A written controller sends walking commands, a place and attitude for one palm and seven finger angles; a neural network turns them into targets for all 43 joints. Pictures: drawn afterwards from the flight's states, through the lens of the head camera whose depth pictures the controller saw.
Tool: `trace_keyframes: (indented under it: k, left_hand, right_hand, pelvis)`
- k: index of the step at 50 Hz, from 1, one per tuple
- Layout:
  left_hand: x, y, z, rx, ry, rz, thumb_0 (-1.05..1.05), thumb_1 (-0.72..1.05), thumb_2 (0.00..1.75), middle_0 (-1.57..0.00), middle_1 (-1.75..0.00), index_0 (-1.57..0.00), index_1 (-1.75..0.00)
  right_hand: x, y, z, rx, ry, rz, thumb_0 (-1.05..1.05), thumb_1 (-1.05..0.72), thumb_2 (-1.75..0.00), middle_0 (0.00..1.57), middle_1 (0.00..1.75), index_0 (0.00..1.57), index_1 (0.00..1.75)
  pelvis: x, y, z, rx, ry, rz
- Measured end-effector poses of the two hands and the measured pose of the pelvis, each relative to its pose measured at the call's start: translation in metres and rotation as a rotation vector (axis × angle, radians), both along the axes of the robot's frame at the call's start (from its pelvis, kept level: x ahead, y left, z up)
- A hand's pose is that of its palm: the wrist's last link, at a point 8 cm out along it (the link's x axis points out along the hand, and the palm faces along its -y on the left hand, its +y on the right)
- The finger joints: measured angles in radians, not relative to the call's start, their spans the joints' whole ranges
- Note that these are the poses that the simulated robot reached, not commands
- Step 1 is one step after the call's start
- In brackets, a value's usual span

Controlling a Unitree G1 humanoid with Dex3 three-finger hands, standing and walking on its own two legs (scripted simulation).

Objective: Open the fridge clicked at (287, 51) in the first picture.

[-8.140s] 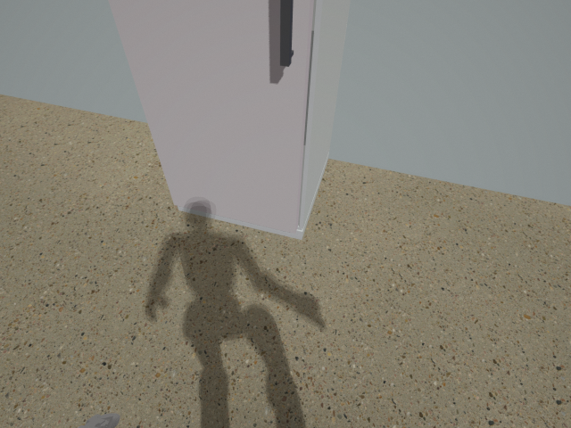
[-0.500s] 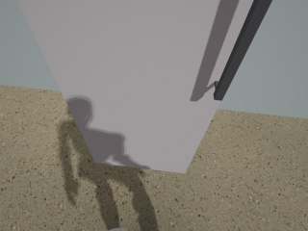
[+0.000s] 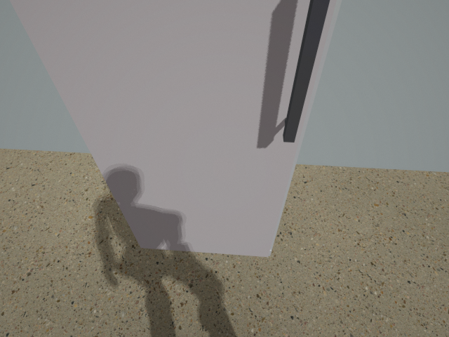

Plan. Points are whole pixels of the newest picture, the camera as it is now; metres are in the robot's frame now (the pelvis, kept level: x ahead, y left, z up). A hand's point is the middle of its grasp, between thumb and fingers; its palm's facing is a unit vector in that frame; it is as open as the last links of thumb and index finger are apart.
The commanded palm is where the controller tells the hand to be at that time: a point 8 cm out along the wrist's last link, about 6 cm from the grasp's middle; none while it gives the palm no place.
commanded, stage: come to a stop and stand still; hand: right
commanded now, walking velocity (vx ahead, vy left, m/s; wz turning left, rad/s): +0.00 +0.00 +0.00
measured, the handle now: (302, 64) +0.54 -0.11 +0.23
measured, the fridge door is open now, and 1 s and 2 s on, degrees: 0 0 0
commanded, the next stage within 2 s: look again from close up in 0.86 s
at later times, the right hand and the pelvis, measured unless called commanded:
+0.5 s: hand out of the picture -0.02 -0.13 -0.18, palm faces +0.05 +0.98 -0.20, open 7.3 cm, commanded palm none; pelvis -0.03 +0.04 -0.01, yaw -1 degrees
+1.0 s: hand out of the picture -0.06 -0.15 -0.19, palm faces +0.06 +0.98 -0.16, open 7.4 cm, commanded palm none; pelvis -0.04 +0.02 -0.01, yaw -1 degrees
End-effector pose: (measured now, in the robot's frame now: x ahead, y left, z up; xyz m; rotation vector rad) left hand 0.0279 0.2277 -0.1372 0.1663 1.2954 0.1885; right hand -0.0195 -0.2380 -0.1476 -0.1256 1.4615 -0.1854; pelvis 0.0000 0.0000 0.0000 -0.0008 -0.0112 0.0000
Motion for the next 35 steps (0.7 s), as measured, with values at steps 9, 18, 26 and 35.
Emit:
trace_keyframes:
  k: [9, 18, 26, 35]
  left_hand:
    - [-0.033, 0.028, -0.022, -0.042, 0.038, 0.009, 0.0, 0.91, 0.89, -0.2, -0.3, -0.2, -0.3]
    - [-0.054, 0.032, -0.024, -0.067, 0.031, -0.001, 0.0, 0.91, 0.89, -0.2, -0.3, -0.2, -0.3]
    - [-0.074, 0.028, -0.023, -0.079, 0.061, -0.006, 0.0, 0.91, 0.89, -0.2, -0.3, -0.2, -0.3]
    - [-0.09, 0.024, -0.018, -0.064, 0.1, -0.003, 0.0, 0.91, 0.89, -0.2, -0.3, -0.2, -0.3]
  right_hand:
    - [-0.003, 0.046, -0.005, -0.005, -0.06, 0.055, 0.01, -0.91, -0.9, 0.19, 0.29, 0.2, 0.3]
    - [-0.002, 0.059, -0.005, -0.009, -0.141, 0.041, 0.02, -0.93, -0.9, 0.2, 0.29, 0.2, 0.3]
    - [-0.009, 0.058, -0.003, -0.012, -0.165, 0.028, 0.01, -0.92, -0.9, 0.2, 0.29, 0.2, 0.3]
    - [-0.027, 0.054, -0.006, 0.005, -0.126, 0.013, 0.01, -0.91, -0.9, 0.2, 0.29, 0.2, 0.3]
  pelvis:
    - [-0.015, 0.026, -0.012, 0.0, -0.019, -0.005]
    - [-0.025, 0.042, -0.013, -0.003, -0.039, -0.017]
    - [-0.033, 0.044, -0.011, -0.002, -0.041, -0.021]
    - [-0.04, 0.038, -0.01, 0.002, -0.034, -0.022]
